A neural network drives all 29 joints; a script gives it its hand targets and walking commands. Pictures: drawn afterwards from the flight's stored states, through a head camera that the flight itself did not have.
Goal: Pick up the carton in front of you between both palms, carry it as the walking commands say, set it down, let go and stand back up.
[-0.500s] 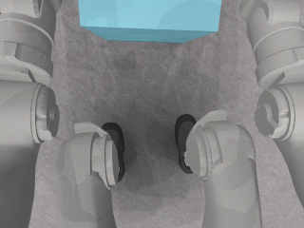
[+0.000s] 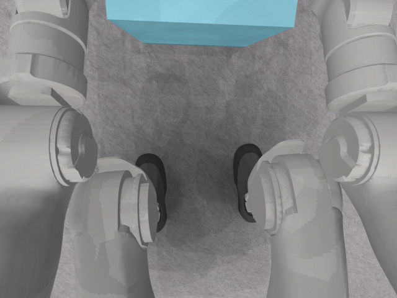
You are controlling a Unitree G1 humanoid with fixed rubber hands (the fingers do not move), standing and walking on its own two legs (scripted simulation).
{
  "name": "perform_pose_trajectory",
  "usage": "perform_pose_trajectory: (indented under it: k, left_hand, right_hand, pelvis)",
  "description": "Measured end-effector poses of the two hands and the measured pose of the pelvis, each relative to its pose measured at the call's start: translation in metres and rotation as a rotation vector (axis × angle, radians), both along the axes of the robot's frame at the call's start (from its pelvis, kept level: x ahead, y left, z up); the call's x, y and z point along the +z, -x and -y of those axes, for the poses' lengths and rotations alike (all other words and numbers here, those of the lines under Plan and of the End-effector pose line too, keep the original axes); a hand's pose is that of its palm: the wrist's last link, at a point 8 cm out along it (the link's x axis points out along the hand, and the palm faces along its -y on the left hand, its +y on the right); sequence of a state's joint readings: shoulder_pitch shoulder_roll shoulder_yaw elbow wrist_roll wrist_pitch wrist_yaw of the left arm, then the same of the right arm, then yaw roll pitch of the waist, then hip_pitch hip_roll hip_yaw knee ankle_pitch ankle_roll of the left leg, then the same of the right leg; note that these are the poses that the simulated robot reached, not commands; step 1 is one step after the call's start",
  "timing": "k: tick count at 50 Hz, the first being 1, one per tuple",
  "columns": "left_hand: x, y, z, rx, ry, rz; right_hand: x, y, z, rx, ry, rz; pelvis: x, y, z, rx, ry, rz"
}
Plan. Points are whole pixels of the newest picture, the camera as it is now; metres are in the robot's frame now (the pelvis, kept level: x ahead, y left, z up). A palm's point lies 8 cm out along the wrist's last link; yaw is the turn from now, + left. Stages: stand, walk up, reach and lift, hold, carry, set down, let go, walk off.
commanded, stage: reach and lift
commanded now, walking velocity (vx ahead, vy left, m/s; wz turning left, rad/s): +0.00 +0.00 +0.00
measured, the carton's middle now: out of the picture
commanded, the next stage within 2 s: none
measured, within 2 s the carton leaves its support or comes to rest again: leaves its support in 0.16 s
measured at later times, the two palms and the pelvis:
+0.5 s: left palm out of the picture +0.53 +0.13 +0.02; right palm out of the picture +0.51 -0.17 +0.01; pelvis -0.01 -0.01 +0.08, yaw +1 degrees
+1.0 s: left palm out of the picture +0.49 +0.14 +0.15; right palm out of the picture +0.48 -0.16 +0.15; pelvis +0.02 +0.00 +0.19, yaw +1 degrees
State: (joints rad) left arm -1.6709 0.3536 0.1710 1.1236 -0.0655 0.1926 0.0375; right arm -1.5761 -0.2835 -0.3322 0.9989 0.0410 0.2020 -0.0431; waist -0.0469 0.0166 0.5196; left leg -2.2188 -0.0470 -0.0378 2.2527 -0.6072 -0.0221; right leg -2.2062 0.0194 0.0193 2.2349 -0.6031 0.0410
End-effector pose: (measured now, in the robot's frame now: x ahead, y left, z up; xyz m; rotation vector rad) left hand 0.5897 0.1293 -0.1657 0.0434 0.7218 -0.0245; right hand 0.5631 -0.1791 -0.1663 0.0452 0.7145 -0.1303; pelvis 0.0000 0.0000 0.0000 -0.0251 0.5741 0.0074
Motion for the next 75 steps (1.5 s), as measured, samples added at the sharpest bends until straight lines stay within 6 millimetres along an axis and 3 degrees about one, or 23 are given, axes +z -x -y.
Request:
perform_pose_trajectory:
  k: [6,9,12,21,25,33,41,58,75]
  left_hand:
    - [0.002,0.002,0.001,0.021,-0.011,-0.005]
    - [0.012,0.007,0.006,0.038,-0.028,0.0]
    - [0.038,0.014,0.007,0.053,-0.026,0.032]
    - [0.147,0.047,-0.002,0.101,0.0,0.03]
    - [0.182,0.059,-0.003,0.1,-0.008,0.019]
    - [0.217,0.071,-0.001,0.098,-0.004,0.025]
    - [0.254,0.079,-0.004,0.111,0.002,0.043]
    - [0.368,0.118,-0.009,0.139,0.014,0.027]
    - [0.47,0.158,-0.013,0.162,0.014,0.029]
  right_hand:
    - [0.005,-0.002,-0.001,0.01,0.016,-0.018]
    - [0.02,0.0,-0.003,-0.043,0.075,-0.019]
    - [0.047,0.006,-0.004,-0.063,0.071,0.013]
    - [0.147,0.036,-0.012,-0.05,0.03,0.017]
    - [0.179,0.049,-0.014,-0.04,0.037,0.005]
    - [0.216,0.061,-0.011,-0.044,0.042,0.012]
    - [0.254,0.065,-0.014,-0.042,0.032,0.03]
    - [0.369,0.099,-0.018,-0.029,0.026,0.016]
    - [0.471,0.133,-0.022,-0.011,0.023,0.018]
  pelvis:
    - [-0.002,-0.006,0.0,-0.002,-0.004,-0.029]
    - [0.002,-0.008,0.001,-0.003,-0.007,-0.046]
    - [0.013,-0.006,0.002,-0.004,-0.01,-0.028]
    - [0.057,0.002,0.005,-0.002,-0.015,-0.133]
    - [0.08,0.008,0.005,0.002,-0.012,-0.155]
    - [0.112,0.015,0.004,0.001,-0.01,-0.178]
    - [0.142,0.005,0.003,-0.002,-0.015,-0.185]
    - [0.237,-0.03,0.002,0.001,-0.015,-0.067]
    - [0.327,-0.058,0.004,-0.001,-0.023,0.151]
